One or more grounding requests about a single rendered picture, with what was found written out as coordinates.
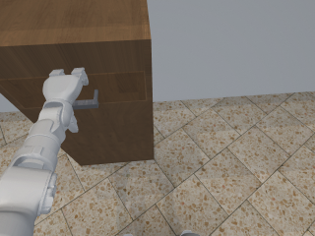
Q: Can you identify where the robot left upper arm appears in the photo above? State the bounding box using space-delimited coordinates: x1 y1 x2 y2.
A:
0 165 58 236

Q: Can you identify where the handle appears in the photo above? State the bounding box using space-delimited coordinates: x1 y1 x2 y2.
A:
72 89 99 110

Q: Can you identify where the robot left hand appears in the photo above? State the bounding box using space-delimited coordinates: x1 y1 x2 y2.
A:
42 67 89 133

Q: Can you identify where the cabinet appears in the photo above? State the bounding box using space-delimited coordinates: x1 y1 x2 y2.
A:
0 0 155 166

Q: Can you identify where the left robot forearm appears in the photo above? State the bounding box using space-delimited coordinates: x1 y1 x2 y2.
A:
0 98 73 187

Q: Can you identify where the drawer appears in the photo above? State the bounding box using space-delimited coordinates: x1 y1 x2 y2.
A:
0 71 146 108

